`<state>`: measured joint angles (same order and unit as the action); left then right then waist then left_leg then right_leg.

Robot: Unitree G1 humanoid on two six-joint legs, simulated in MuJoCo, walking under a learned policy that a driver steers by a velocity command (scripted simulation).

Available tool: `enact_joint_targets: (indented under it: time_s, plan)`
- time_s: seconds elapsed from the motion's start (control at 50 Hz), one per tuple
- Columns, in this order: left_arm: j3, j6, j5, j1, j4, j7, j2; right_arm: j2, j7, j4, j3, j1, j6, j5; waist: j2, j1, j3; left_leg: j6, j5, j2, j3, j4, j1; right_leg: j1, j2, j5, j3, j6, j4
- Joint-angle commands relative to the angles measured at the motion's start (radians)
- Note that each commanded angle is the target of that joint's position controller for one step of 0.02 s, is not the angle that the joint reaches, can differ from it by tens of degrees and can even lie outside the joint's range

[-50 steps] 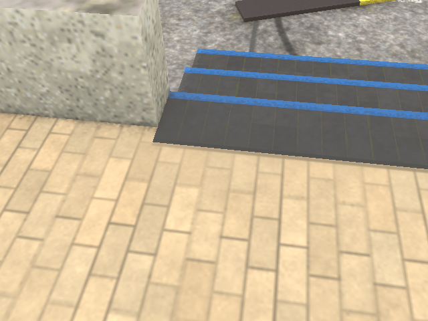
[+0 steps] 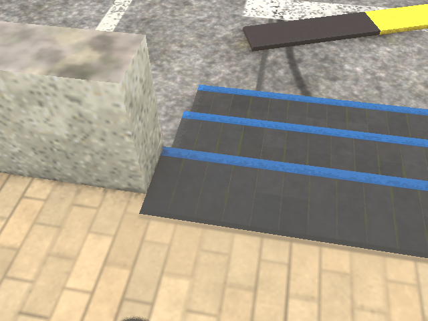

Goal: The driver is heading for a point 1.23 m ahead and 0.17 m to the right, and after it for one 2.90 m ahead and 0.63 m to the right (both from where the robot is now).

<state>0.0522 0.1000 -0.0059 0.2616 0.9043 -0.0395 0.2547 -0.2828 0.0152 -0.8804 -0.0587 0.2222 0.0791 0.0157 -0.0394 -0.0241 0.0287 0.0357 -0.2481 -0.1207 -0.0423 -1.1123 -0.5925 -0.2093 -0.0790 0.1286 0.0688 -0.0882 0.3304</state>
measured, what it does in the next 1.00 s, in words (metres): walks ahead, turning right: left foot, then right foot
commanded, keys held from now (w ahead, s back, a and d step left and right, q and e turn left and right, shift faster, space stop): w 0.40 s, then w+e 0.60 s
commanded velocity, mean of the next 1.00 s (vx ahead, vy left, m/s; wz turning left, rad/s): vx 0.50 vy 0.00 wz -0.23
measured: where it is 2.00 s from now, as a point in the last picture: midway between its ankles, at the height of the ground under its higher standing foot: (276, 170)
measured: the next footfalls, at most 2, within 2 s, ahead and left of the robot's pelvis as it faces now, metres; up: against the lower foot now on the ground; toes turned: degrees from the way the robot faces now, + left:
left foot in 0.34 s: +0.37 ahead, +0.16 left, +0.00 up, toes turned +2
right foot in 0.90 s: +0.68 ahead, -0.13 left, +0.00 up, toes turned -15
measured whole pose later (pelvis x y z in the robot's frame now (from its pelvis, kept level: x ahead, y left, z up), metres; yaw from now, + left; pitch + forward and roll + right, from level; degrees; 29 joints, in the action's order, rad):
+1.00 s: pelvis +0.59 -0.03 -0.03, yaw -17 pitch +1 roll -1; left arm 0.04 0.12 -0.05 0.20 0.86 -0.03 0.26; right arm -0.23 -0.07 -0.96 -0.01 0.39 0.11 -0.10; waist -0.01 -0.01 0.00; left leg 0.00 -0.45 -0.08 0.03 -1.09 -0.11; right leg -0.45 -0.09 0.21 0.02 -0.08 0.63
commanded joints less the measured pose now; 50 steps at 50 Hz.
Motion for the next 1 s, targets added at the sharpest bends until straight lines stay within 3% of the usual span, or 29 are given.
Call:
enact_joint_targets:
  time_s: [0.02,0.12,0.22,0.28,0.3,0.32,0.34,0.36,0.38,0.4,0.42,0.44,0.46,0.5,0.54,0.6,0.68,0.7,0.72,0.76,0.82,0.84,0.88,0.9,0.92,0.94,0.96,0.98,1.0]
  plan:
    - [0.026,0.024,0.000,-0.048,-0.057,0.015,0.138,-0.060,0.007,0.046,-0.017,0.033,-0.008,-0.014,0.086,0.044,0.013,-0.029,0.139,-0.058,-0.034,0.104,-0.071,-0.039,0.287,-0.001,-0.248,-0.170,-0.250]
    - [0.028,0.009,0.016,0.048,-0.027,0.037,0.164,-0.032,-0.008,0.096,-0.004,-0.142,0.012,-0.012,0.073,-0.019,0.028,-0.042,0.378,-0.013,0.014,0.419,-0.066,0.035,0.250,-0.073,-0.152,-0.122,-0.241]
    - [0.031,-0.016,0.023,0.148,0.017,0.039,0.172,-0.032,-0.039,0.155,0.009,-0.286,0.024,0.002,0.078,-0.069,0.056,-0.026,0.318,0.024,0.029,0.568,-0.097,0.205,0.304,-0.105,-0.155,-0.119,-0.170]
    - [0.038,-0.034,0.025,0.144,0.022,0.045,0.190,-0.063,-0.055,0.172,0.003,-0.273,0.033,0.005,0.109,-0.034,0.032,0.012,0.197,0.050,0.037,0.616,-0.035,0.287,0.345,-0.235,-0.174,-0.095,-0.091]
    - [0.041,-0.038,0.026,0.124,0.017,0.046,0.200,-0.085,-0.056,0.162,-0.006,-0.220,0.036,0.005,0.126,0.002,-0.003,0.030,0.164,0.077,0.059,0.629,0.055,0.293,0.338,-0.381,-0.163,-0.083,-0.028]
    - [0.037,-0.043,0.024,0.103,0.013,0.047,0.194,-0.116,-0.055,0.126,-0.025,-0.100,0.038,0.003,0.120,0.071,-0.074,0.058,0.174,0.108,0.086,0.657,0.225,0.271,0.299,-0.529,-0.125,-0.060,0.111]
    - [0.022,-0.042,0.012,0.093,-0.009,0.049,0.165,-0.182,-0.046,0.079,-0.051,0.084,0.038,-0.007,0.092,0.144,-0.211,0.106,0.202,0.050,0.029,0.613,0.516,0.138,0.243,-0.486,-0.084,-0.030,0.345]
    - [-0.010,-0.023,0.007,0.193,-0.036,0.041,0.061,-0.288,-0.039,0.053,-0.079,0.221,0.031,-0.028,-0.114,0.131,-0.383,0.259,0.090,-0.215,-0.397,0.619,0.953,-0.283,0.098,-0.136,-0.019,0.049,0.752]
    - [-0.014,0.003,0.015,0.179,-0.022,0.038,0.062,-0.228,-0.037,0.044,-0.061,0.246,0.024,-0.016,-0.205,0.142,-0.448,0.308,-0.003,-0.294,-0.694,0.783,1.034,-0.470,0.021,0.437,-0.144,0.058,0.925]
    - [0.011,0.020,0.046,0.092,-0.045,0.031,0.158,-0.170,-0.035,0.053,-0.040,0.181,0.022,-0.008,-0.140,0.144,-0.304,0.254,-0.057,-0.257,-0.574,0.805,0.934,-0.576,0.086,0.408,-0.189,0.040,0.999]
    - [0.011,0.025,0.058,0.029,-0.061,0.031,0.162,-0.138,-0.029,0.074,-0.030,0.101,0.019,-0.011,-0.079,0.118,-0.197,0.217,-0.013,-0.228,-0.419,0.821,0.787,-0.581,0.142,0.320,-0.161,0.029,0.975]
    - [0.012,0.019,0.047,0.001,-0.062,0.035,0.151,-0.106,-0.031,0.080,-0.020,0.035,0.021,-0.016,-0.020,0.088,-0.116,0.198,0.042,-0.189,-0.315,0.865,0.637,-0.543,0.182,0.243,-0.144,0.034,0.906]
    - [0.020,0.003,0.038,0.013,-0.056,0.039,0.144,-0.078,-0.032,0.085,-0.011,-0.007,0.028,-0.024,-0.038,0.051,-0.078,0.176,0.080,-0.155,-0.237,0.905,0.538,-0.479,0.214,0.189,-0.154,0.038,0.847]
    - [0.014,-0.029,0.037,0.051,-0.040,0.041,0.095,-0.076,-0.037,0.072,-0.013,-0.030,0.039,-0.028,-0.055,0.019,-0.050,0.172,0.147,-0.131,-0.141,0.965,0.432,-0.409,0.222,0.131,-0.160,0.052,0.814]
    - [0.014,-0.042,0.033,0.031,-0.056,0.044,0.086,-0.097,-0.034,0.053,-0.018,-0.016,0.045,-0.037,-0.033,0.010,-0.021,0.174,0.241,-0.127,-0.058,0.992,0.408,-0.448,0.218,0.060,-0.183,0.067,0.778]
    - [0.019,-0.037,0.025,-0.037,-0.087,0.038,0.088,-0.109,-0.021,0.034,-0.020,0.000,0.044,-0.037,-0.023,0.021,-0.005,0.154,0.321,-0.103,0.057,1.004,0.433,-0.491,0.198,-0.117,-0.190,0.078,0.611]
    - [0.005,-0.030,0.018,-0.180,-0.142,0.012,0.057,-0.132,-0.004,0.013,-0.021,0.044,0.038,-0.030,-0.013,0.073,0.027,0.123,0.301,-0.092,0.154,1.018,0.472,-0.449,0.175,-0.269,-0.101,0.072,0.373]
    - [-0.037,-0.038,-0.118,-0.084,-0.096,-0.027,0.005,-0.011,-0.050,-0.041,0.026,0.202,0.057,-0.155,-0.008,0.066,0.021,0.225,0.330,-0.186,0.110,1.002,0.606,-0.545,0.178,-0.274,-0.126,0.064,0.411]
    - [-0.027,-0.035,-0.112,-0.063,-0.089,-0.034,0.012,-0.014,-0.068,-0.063,0.020,0.250,0.062,-0.152,-0.018,0.068,0.046,0.237,0.381,-0.219,0.094,0.981,0.731,-0.648,0.197,-0.240,-0.189,0.055,0.392]
    - [-0.017,-0.023,-0.078,-0.163,-0.114,-0.040,0.059,-0.061,-0.076,-0.042,0.015,0.184,0.059,-0.124,-0.004,0.064,0.034,0.203,0.421,-0.187,0.150,0.965,0.799,-0.655,0.163,-0.188,-0.133,0.034,0.340]
    - [-0.027,-0.024,-0.057,-0.250,-0.144,-0.037,0.053,-0.089,-0.063,-0.051,0.011,0.209,0.035,-0.121,-0.028,0.074,0.054,0.170,0.466,-0.184,0.213,0.949,0.784,-0.549,0.129,-0.067,-0.064,0.006,0.308]
    - [-0.025,-0.022,-0.054,-0.259,-0.150,-0.034,0.059,-0.120,-0.056,-0.051,-0.001,0.222,0.031,-0.115,-0.029,0.070,0.071,0.167,0.573,-0.186,0.233,0.926,0.776,-0.500,0.099,-0.028,-0.025,-0.002,0.292]
    - [-0.007,-0.009,-0.035,-0.199,-0.148,-0.026,0.100,-0.173,-0.045,-0.041,-0.019,0.191,0.029,-0.112,-0.046,0.001,0.027,0.146,0.903,-0.182,0.290,0.782,0.758,-0.314,0.018,0.003,0.041,-0.029,0.256]
    - [0.008,0.003,-0.024,-0.110,-0.127,-0.016,0.133,-0.171,-0.044,-0.042,-0.015,0.204,0.033,-0.119,-0.043,-0.037,-0.020,0.120,1.025,-0.150,0.320,0.643,0.679,-0.131,-0.031,-0.063,0.061,-0.062,0.254]
    - [0.035,0.014,-0.024,0.066,-0.082,0.006,0.181,-0.119,-0.050,-0.049,0.008,0.240,0.043,-0.153,-0.005,-0.083,-0.146,0.065,0.908,-0.108,0.328,0.395,0.477,0.190,-0.017,-0.181,-0.019,-0.128,0.356]
    - [0.049,0.005,-0.019,0.320,-0.034,0.025,0.227,-0.005,-0.072,-0.004,0.054,0.340,0.060,-0.173,0.206,-0.117,-0.428,-0.040,0.364,0.025,0.269,0.074,0.074,0.743,0.201,-0.134,-0.464,-0.340,0.287]
    - [0.044,-0.003,-0.046,0.470,0.038,0.022,0.230,-0.041,-0.108,-0.008,0.045,0.227,0.054,-0.121,0.120,-0.196,-0.421,-0.056,-0.283,0.170,0.104,-0.208,-0.091,0.811,0.342,-0.194,-0.803,-0.376,0.084]
    - [0.063,0.023,-0.060,0.449,0.062,0.025,0.241,-0.027,-0.106,0.056,0.043,0.033,0.054,-0.078,0.073,-0.219,-0.186,-0.015,-0.254,0.134,-0.050,-0.288,-0.273,0.681,0.317,-0.098,-0.693,-0.264,0.032]
    - [0.059,0.037,-0.035,0.327,0.044,0.026,0.212,-0.073,-0.082,0.077,0.032,-0.048,0.063,-0.086,0.093,-0.184,-0.053,-0.004,-0.200,0.070,-0.079,-0.292,-0.293,0.455,0.295,-0.051,-0.602,-0.239,0.019]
